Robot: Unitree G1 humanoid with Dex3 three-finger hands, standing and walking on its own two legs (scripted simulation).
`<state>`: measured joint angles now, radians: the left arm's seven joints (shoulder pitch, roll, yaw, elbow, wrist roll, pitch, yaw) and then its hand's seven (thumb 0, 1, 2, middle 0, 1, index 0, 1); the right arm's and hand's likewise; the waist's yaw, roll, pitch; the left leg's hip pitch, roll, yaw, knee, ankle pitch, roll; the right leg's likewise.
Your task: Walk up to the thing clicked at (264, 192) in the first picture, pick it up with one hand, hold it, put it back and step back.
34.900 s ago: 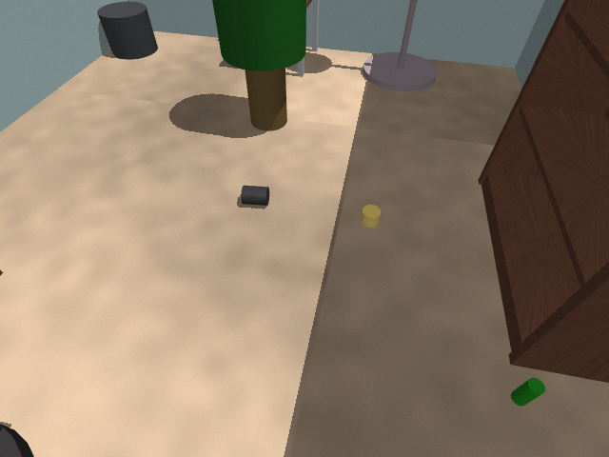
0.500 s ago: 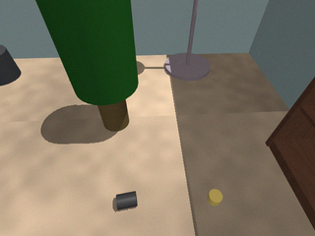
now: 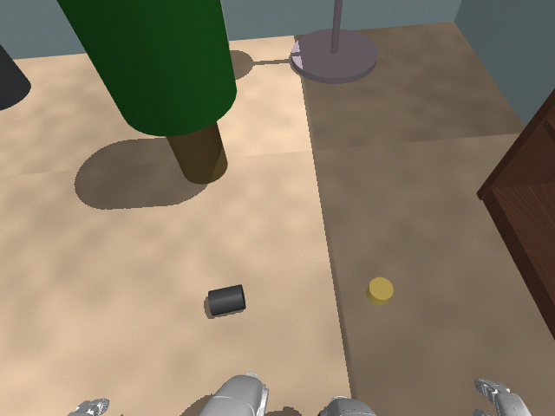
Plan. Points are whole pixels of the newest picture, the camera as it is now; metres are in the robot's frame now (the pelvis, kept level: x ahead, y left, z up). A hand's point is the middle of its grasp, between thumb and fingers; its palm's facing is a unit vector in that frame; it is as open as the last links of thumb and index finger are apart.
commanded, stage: step back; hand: left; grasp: from above
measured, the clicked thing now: (227, 299) +0.50 +0.26 -0.72
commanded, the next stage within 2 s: none
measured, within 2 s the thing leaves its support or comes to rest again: neither
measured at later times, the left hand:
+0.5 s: hand out of the picture -0.01 +0.31 -0.15, palm faces +0.07 -0.93 -0.35, open 7.4 cm
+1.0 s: hand out of the picture -0.18 +0.28 -0.12, palm faces -0.03 -0.90 -0.43, open 7.4 cm
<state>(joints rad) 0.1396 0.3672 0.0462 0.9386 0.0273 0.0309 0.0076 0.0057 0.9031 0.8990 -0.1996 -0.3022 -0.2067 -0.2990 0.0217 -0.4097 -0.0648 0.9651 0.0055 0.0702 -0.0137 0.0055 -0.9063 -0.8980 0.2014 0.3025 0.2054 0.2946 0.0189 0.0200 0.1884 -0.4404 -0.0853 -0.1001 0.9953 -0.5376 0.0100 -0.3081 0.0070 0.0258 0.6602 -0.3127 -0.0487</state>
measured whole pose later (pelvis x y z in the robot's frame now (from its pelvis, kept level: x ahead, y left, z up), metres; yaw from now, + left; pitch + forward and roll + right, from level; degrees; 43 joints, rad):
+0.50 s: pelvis -0.11 +0.04 +0.01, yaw +4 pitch -2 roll -2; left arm 0.13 0.39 0.08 0.86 0.01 0.07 0.02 0.01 0.90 0.90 -0.20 -0.30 -0.21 -0.30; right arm 0.17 -0.36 -0.03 0.94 -0.05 0.04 0.00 0.01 -0.90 -0.90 0.21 0.30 0.21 0.30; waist -0.01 -0.03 0.15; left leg -0.25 -0.01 -0.03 0.57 -0.28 0.04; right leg -0.50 0.13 0.15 1.17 -0.48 -0.02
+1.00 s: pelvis -0.26 +0.01 +0.01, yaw -2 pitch -2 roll +2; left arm 0.22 0.34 0.07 0.84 0.04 0.05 0.00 0.01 0.90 0.90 -0.20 -0.30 -0.21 -0.30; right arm 0.16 -0.40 -0.05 0.90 0.00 0.06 -0.01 0.01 -0.90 -0.90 0.20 0.30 0.21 0.30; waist 0.02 0.03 0.12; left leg -0.47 -0.13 -0.15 1.15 -0.44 -0.02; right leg -0.29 -0.02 0.06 0.57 -0.25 -0.01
